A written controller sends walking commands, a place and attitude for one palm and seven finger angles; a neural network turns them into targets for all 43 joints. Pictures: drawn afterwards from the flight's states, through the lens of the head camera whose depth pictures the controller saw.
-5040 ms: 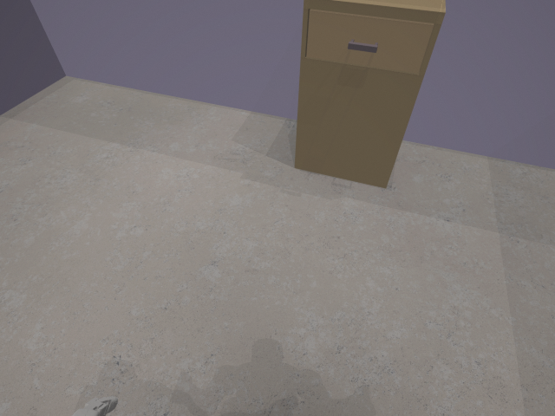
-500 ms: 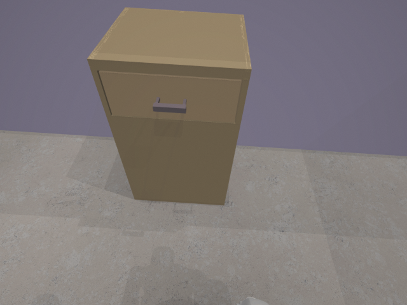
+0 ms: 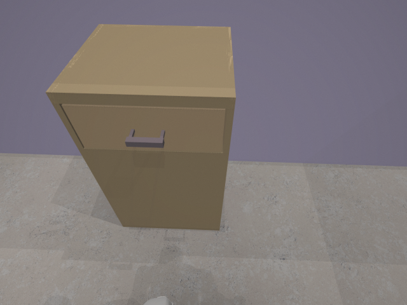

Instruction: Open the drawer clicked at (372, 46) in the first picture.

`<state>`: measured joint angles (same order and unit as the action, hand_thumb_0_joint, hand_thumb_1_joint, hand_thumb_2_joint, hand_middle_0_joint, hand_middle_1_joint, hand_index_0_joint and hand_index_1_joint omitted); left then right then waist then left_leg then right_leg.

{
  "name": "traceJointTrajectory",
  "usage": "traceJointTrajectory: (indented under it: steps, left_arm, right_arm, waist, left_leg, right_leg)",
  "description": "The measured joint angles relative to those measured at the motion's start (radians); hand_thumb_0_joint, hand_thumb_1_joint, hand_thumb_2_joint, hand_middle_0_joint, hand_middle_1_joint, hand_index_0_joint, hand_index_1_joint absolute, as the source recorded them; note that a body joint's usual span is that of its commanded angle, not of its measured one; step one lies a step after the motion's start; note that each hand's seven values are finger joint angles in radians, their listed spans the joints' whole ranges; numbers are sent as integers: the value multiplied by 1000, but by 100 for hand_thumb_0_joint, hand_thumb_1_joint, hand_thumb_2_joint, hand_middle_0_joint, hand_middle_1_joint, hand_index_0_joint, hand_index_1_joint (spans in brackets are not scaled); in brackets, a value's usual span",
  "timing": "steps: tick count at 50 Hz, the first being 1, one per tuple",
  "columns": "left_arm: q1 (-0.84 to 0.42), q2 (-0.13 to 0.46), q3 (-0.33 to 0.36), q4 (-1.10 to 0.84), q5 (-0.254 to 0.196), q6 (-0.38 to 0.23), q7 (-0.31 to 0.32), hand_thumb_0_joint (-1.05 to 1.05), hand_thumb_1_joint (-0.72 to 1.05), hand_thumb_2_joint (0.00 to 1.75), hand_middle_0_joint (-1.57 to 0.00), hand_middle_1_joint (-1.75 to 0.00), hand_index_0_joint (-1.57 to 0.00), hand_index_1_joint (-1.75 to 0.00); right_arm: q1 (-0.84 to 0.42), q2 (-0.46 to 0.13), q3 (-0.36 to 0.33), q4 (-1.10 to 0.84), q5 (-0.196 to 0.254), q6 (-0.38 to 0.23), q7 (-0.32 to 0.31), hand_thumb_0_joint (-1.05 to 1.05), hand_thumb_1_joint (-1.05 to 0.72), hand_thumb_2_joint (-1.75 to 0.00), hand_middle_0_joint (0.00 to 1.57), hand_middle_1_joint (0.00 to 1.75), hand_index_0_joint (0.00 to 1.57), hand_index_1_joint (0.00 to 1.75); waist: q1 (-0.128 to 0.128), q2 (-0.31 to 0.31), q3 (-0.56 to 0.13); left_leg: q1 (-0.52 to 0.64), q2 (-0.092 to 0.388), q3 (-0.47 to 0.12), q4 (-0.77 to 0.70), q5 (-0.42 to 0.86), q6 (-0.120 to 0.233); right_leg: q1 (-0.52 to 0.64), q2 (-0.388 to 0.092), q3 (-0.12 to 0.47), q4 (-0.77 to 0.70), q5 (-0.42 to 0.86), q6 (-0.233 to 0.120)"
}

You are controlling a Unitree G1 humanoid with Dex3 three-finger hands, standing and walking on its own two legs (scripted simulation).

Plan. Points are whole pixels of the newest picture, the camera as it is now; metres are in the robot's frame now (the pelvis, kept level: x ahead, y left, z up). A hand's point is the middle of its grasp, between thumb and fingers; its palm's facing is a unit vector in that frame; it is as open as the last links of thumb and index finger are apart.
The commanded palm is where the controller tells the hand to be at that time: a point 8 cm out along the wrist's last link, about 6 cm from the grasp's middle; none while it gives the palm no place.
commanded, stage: come to a stop and stand still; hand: left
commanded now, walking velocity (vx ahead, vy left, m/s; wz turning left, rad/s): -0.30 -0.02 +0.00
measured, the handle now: (146, 137) +0.57 +0.21 -0.05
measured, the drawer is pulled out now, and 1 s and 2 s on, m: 0.00 0.00 0.00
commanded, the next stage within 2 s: look again from close up in 1.18 s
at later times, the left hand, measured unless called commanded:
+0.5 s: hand out of the picture +0.06 +0.19 -0.18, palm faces +0.00 -0.95 -0.30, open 7.3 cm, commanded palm none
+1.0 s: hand out of the picture +0.00 +0.10 -0.18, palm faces +0.04 -0.98 -0.20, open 7.2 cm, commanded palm none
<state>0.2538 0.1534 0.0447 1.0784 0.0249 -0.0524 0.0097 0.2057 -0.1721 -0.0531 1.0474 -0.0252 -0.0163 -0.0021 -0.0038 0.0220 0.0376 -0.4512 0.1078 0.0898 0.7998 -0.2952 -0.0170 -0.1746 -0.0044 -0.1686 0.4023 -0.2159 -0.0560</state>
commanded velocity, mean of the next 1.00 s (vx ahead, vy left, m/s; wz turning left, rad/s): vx -0.07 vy -0.03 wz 0.00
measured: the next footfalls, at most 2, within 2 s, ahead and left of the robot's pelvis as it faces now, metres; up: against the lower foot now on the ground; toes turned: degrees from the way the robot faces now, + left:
left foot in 0.08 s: +0.13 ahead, +0.14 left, +0.00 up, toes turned +7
right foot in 0.50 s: +0.04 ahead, -0.14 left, +0.00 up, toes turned -6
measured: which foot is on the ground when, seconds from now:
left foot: up 0.00-0.06, down 0.08-0.50, up 0.52-0.80, down 0.82-1.00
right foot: down 0.00-0.20, up 0.22-0.48, down 0.50-1.00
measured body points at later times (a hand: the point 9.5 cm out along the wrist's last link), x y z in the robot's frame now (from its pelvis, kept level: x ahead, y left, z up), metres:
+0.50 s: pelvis +0.01 -0.02 -0.02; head +0.04 -0.05 +0.43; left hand +0.06 +0.24 -0.15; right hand +0.07 -0.26 -0.18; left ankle +0.09 +0.13 -0.74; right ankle +0.00 -0.13 -0.75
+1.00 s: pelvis -0.03 -0.07 +0.00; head -0.02 -0.08 +0.45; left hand +0.00 +0.16 -0.16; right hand -0.04 -0.29 -0.17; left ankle -0.07 +0.07 -0.74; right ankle +0.00 -0.13 -0.74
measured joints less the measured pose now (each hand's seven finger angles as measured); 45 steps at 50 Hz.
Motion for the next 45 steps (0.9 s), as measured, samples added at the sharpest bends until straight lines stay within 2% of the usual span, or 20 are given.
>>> traceJointTrajectory:
  steps: [2, 4, 7, 10, 12, 15, 17, 19, 22, 25, 26, 28, 29, 33, 37, 39, 41, 42, 45]
  left_arm:
    - [19, -5, -4, 12, -2, 6, 0, 0, 93, 90, -20, -30, -20, -30]
    - [39, -13, -10, 26, -8, 17, 4, 0, 93, 90, -20, -30, -20, -30]
    - [47, -11, -19, 46, -15, 42, 16, 0, 92, 90, -20, -30, -20, -30]
    - [49, -11, -24, 42, -16, 62, 19, 0, 92, 90, -19, -30, -20, -30]
    - [36, -10, -24, 30, -15, 75, 16, 0, 92, 90, -19, -30, -20, -30]
    - [9, -3, -15, 4, -11, 92, 13, 0, 91, 90, -20, -30, -20, -30]
    - [-8, 7, -4, -12, -9, 99, 12, 0, 91, 90, -20, -30, -20, -30]
    - [-23, 21, 8, -28, -8, 103, 13, 0, 91, 90, -20, -30, -20, -30]
    - [-39, 41, 19, -50, -9, 103, 14, 0, 91, 90, -19, -30, -20, -30]
    - [-39, 55, 22, -70, -4, 87, 14, 0, 91, 90, -19, -30, -20, -30]
    - [-42, 51, 19, -69, 1, 83, 16, 0, 91, 90, -19, -30, -20, -30]
    - [-40, 39, 7, -71, 4, 84, 15, 0, 91, 90, -19, -30, -20, -30]
    - [-36, 33, 3, -72, 5, 85, 15, 0, 91, 90, -19, -30, -20, -30]
    - [-32, 9, -11, -66, 1, 84, 12, 0, 91, 90, -19, -30, -20, -30]
    - [-43, -1, -13, -62, -2, 69, 17, 0, 93, 90, -20, -30, -20, -30]
    - [-48, -1, -15, -57, -5, 59, 15, 0, 94, 90, -20, -30, -20, -30]
    - [-52, -5, -19, -45, -13, 53, 15, 0, 93, 90, -20, -30, -21, -30]
    - [-55, -7, -21, -35, -18, 52, 15, 0, 93, 90, -20, -30, -21, -30]
    - [-61, 4, -14, -8, -25, 53, 23, 0, 94, 90, -20, -30, -21, -30]
  right_arm:
    - [-15, 1, 7, -2, 2, -6, -1, 0, -92, -90, 20, 30, 20, 30]
    - [-22, 2, 19, 0, 4, -15, -6, 0, -92, -90, 20, 30, 20, 30]
    - [-37, 25, 31, 16, 8, -16, -22, 0, -93, -90, 20, 30, 20, 30]
    - [-59, 45, 42, 13, 13, 0, -30, 0, -93, -90, 20, 30, 20, 30]
    - [-80, 54, 42, 0, 13, 6, -37, 0, -93, -90, 20, 30, 20, 30]
    - [-107, 54, 29, -24, 13, 13, -48, -1, -93, -90, 20, 30, 20, 30]
    - [-118, 43, 20, -33, 9, 21, -50, -1, -93, -90, 20, 30, 21, 30]
    - [-119, 30, 13, -36, 5, 29, -48, -1, -93, -90, 20, 30, 21, 30]
    - [-102, 7, 1, -29, 0, 41, -41, -1, -92, -90, 20, 30, 21, 30]
    - [-71, -16, -10, -17, 2, 57, -29, -1, -92, -90, 20, 30, 21, 30]
    - [-64, -26, -14, -12, 5, 65, -26, 0, -92, -90, 20, 30, 20, 30]
    - [-40, -41, -21, -4, 7, 86, -18, 0, -92, -90, 20, 30, 20, 30]
    - [-29, -45, -22, 0, 5, 94, -15, 0, -92, -90, 20, 30, 20, 30]
    - [3, -45, -17, 14, 4, 88, -8, 0, -92, -90, 20, 30, 20, 30]
    - [39, -31, -6, 29, 8, 71, -14, 0, -91, -90, 20, 30, 20, 30]
    - [51, -22, 3, 41, 9, 65, -20, 0, -91, -90, 20, 30, 20, 30]
    - [63, -15, 14, 53, 11, 52, -26, 0, -91, -90, 20, 30, 20, 30]
    - [67, -10, 19, 62, 11, 44, -29, 0, -91, -90, 20, 30, 20, 30]
    - [65, 22, 38, 88, 8, 36, -34, 0, -91, -90, 20, 30, 20, 30]
  waist:
    - [14, -5, 0]
    - [26, 0, -1]
    - [39, -39, -1]
    - [51, -71, 7]
    - [49, -77, 28]
    - [36, -61, 62]
    - [28, -46, 77]
    - [21, -33, 82]
    - [11, -16, 73]
    - [7, -4, 47]
    - [2, 12, 46]
    - [-4, 27, 29]
    - [-3, 26, 18]
    - [-9, 14, -8]
    - [-13, 7, -14]
    - [-8, 5, -14]
    - [-8, 13, -14]
    - [-10, 20, -14]
    - [4, -12, -4]
  left_leg:
    - [43, -10, 2, -108, 31, -5]
    - [114, -13, -2, -245, 158, -7]
    - [158, -38, 12, -265, 93, 25]
    - [179, -54, 38, -295, 86, 35]
    - [179, -62, 50, -315, 101, 40]
    - [166, -54, 58, -338, 126, 41]
    - [155, -43, 61, -345, 141, 36]
    - [146, -32, 63, -345, 151, 27]
    - [131, -17, 60, -329, 157, 7]
    - [98, -5, 49, -266, 140, -18]
    - [84, -1, 29, -224, 80, -18]
    - [52, -24, -24, -111, -71, -3]
    - [40, -38, -42, -51, -101, 5]
    - [38, -66, -69, 106, -84, 16]
    - [128, -69, -65, 12, -109, 7]
    - [195, -69, -60, -112, -106, 4]
    - [270, -66, -69, -269, -22, 8]
    - [296, -57, -78, -326, -22, 6]
    - [318, -60, -76, -358, -17, -20]
  right_leg:
    - [18, 1, 2, 11, -23, 10]
    - [27, 8, 3, 49, -60, 24]
    - [38, -17, 15, 91, -100, 46]
    - [32, -36, 41, 100, -112, 60]
    - [-11, -43, 67, 174, -163, 64]
    - [-108, -35, 109, 369, -279, 67]
    - [-163, -27, 130, 475, -302, 71]
    - [-194, -26, 142, 519, -299, 77]
    - [-178, -37, 139, 442, -268, 74]
    - [-101, -49, 129, 232, -133, 66]
    - [-99, -40, 119, 236, -125, 54]
    - [-92, -33, 102, 235, -127, 30]
    - [-87, -31, 101, 219, -120, 21]
    - [-70, -12, 99, 127, -61, -1]
    - [-70, 12, 79, 73, -24, -21]
    - [-76, 25, 69, 64, -15, -28]
    - [-84, 41, 52, 68, -15, -30]
    - [-88, 49, 39, 72, -17, -30]
    - [-67, 47, 39, 45, 1, -28]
